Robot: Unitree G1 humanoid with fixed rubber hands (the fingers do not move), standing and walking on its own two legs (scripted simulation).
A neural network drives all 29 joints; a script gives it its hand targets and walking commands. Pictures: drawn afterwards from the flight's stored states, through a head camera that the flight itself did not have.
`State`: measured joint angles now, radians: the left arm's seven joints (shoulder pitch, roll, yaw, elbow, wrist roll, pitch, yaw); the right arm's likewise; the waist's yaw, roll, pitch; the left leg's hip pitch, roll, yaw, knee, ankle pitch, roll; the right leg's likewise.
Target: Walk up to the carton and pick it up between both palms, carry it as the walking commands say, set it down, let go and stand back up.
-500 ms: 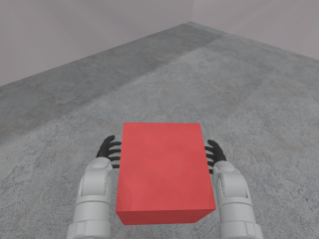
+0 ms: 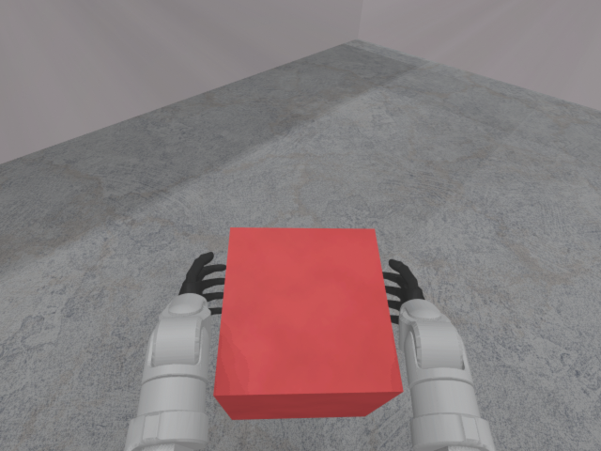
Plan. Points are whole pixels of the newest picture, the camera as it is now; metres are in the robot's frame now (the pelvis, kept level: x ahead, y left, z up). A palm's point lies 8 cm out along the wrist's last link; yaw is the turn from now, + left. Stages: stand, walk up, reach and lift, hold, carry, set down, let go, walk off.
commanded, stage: carry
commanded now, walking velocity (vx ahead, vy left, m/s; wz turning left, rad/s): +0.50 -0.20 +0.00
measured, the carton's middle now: (301, 327) +0.30 +0.01 -0.03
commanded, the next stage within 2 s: none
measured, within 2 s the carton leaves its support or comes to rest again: neither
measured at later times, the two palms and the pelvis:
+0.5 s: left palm (246, 227) +0.40 +0.10 +0.09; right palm (439, 237) +0.40 -0.20 +0.09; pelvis +0.14 -0.06 -0.01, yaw +0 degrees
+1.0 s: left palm (316, 141) +0.66 -0.02 +0.09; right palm (453, 145) +0.68 -0.31 +0.08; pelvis +0.42 -0.19 +0.00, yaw +4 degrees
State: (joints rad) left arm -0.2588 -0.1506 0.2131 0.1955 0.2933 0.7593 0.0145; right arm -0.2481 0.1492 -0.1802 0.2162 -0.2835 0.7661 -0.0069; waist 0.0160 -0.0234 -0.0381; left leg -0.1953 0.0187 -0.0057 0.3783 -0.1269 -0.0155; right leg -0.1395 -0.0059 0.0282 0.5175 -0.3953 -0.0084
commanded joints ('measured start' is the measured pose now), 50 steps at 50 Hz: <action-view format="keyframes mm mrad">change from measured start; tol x32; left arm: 1 -520 -987 -659 -89 -365 -12 -276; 24 -206 -803 -758 -756 -554 453 -4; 50 -131 -924 -784 -730 -578 402 -38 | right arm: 1 -548 942 593 -174 314 -42 248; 19 -295 846 724 -743 509 373 -5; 50 -183 901 752 -822 511 385 -15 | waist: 1 -5 238 -199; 7 15 -250 -206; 23 -61 292 -400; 37 -26 182 -192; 40 21 -347 -311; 50 9 -78 -258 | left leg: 1 -28 297 -331 -274 -657 96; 8 -483 31 70 559 -281 -2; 18 -366 -11 215 164 -187 25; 21 183 28 190 -19 -63 71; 23 565 484 -517 -123 -192 276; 35 53 267 131 -152 -109 66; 41 -537 73 78 784 -479 3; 50 -421 80 155 346 -137 16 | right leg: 1 -160 30 -97 139 -92 -25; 8 112 -357 401 -497 -379 -195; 19 226 -188 -7 -182 509 -190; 25 -731 -67 56 633 -24 -36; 38 68 -6 -242 -102 188 -34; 40 315 -362 414 -324 -9 -203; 50 214 -260 -22 -249 662 -197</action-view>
